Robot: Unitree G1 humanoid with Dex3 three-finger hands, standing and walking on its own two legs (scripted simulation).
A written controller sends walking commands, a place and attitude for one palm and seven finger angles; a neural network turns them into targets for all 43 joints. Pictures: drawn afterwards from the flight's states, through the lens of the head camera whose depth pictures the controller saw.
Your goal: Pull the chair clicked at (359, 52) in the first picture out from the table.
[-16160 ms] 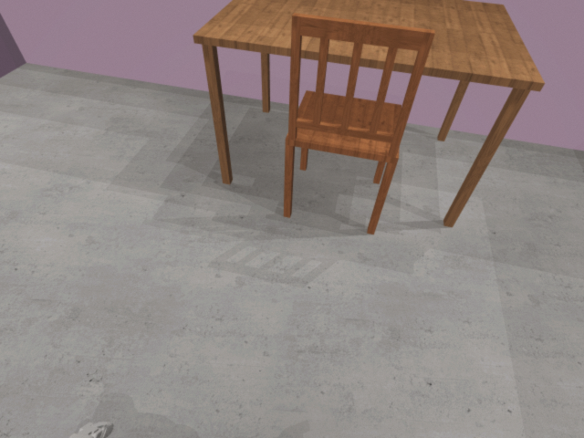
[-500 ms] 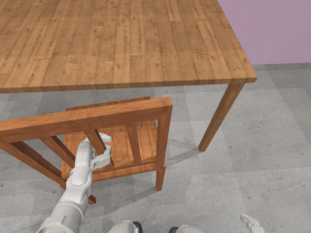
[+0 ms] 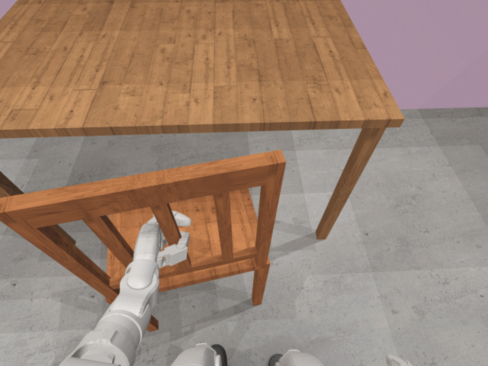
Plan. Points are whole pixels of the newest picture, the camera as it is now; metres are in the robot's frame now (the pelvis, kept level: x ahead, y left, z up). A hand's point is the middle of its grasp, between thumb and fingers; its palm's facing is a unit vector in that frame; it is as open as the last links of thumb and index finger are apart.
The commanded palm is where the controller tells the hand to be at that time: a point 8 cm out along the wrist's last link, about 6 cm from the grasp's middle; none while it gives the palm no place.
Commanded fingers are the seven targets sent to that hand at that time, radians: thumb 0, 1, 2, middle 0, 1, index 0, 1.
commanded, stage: step backward, pulling the chair out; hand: left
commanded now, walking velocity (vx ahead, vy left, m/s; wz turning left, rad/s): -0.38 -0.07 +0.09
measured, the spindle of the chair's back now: (174, 238) +0.35 +0.15 -0.08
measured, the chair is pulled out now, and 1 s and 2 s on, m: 0.16 0.22 0.44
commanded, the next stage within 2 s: none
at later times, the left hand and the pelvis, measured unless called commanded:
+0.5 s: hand (180, 251) +0.32 +0.13 -0.06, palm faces -0.01 -0.99 -0.17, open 5.5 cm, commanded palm +0.29 +0.18 -0.06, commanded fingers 0.00 0.90 0.90 -0.50 -1.45 -0.50 -1.45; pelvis -0.01 +0.01 +0.00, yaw +3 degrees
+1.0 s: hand (172, 280) +0.26 +0.14 -0.05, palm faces -0.04 -0.99 -0.16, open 5.5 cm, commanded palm +0.25 +0.19 -0.06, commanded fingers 0.00 0.90 0.90 -0.50 -1.45 -0.50 -1.45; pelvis -0.06 +0.02 +0.01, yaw +1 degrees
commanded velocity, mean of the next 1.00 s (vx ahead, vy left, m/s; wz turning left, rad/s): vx -0.38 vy -0.06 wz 0.06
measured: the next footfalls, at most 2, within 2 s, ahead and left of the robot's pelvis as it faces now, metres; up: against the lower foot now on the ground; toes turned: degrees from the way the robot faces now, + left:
left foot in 0.46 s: -0.02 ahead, +0.16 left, +0.00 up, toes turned +3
right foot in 1.04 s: -0.02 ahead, -0.13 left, +0.00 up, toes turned -2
